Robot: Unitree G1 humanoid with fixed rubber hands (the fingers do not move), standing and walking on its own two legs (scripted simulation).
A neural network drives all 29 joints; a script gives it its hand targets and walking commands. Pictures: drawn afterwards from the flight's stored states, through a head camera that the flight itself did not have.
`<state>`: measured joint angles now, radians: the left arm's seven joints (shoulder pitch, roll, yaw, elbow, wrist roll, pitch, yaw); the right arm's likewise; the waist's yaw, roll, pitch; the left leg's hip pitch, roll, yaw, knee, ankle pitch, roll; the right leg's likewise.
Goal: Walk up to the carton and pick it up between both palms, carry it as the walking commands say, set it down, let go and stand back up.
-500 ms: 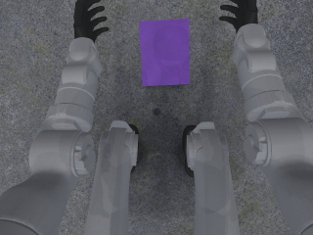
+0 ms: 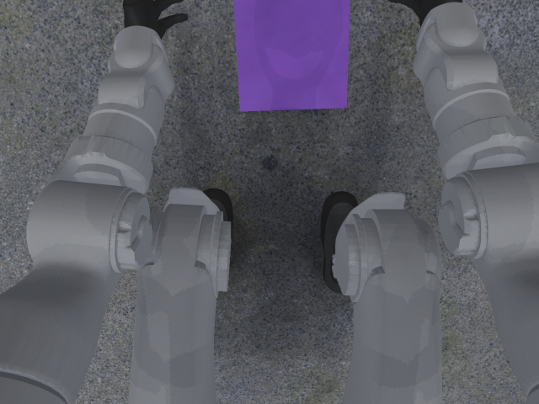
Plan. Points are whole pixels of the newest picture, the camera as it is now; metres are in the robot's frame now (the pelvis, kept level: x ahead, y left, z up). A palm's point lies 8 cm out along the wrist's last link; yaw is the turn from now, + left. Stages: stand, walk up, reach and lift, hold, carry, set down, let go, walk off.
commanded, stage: reach and lift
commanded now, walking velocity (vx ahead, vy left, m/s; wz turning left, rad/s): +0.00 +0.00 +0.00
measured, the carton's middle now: (289, 43) +0.50 -0.02 -0.31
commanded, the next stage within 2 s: none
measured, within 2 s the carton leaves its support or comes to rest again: leaves its support in 1.26 s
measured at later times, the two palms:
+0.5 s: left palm (147, 16) +0.52 +0.16 -0.21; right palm (423, 9) +0.52 -0.18 -0.22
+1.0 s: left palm (184, 4) +0.53 +0.11 -0.21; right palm out of the picture +0.53 -0.14 -0.21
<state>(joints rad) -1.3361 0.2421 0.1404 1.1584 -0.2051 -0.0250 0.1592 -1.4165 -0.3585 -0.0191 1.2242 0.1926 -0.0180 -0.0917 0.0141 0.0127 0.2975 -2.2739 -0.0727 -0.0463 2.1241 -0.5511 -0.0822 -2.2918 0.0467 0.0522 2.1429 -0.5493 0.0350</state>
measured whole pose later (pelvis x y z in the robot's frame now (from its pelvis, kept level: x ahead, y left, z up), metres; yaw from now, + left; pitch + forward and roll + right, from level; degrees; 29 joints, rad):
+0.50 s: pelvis +0.00 +0.00 -0.02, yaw +0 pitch +37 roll +2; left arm -1.42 0.28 0.11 1.27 -0.23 -0.05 0.12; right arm -1.45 -0.36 0.02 1.28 0.21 -0.05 -0.07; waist 0.01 0.03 0.36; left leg -2.28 -0.05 -0.03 2.20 -0.57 -0.07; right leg -2.30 0.01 0.04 2.22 -0.58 0.01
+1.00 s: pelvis +0.00 +0.00 -0.01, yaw +0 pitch +37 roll +2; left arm -1.53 0.17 0.21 1.30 -0.09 -0.05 0.14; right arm -1.53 -0.28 -0.05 1.29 0.08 -0.03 -0.08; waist 0.01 0.03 0.40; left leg -2.26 -0.05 -0.02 2.18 -0.56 -0.06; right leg -2.28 0.01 0.05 2.21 -0.57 0.02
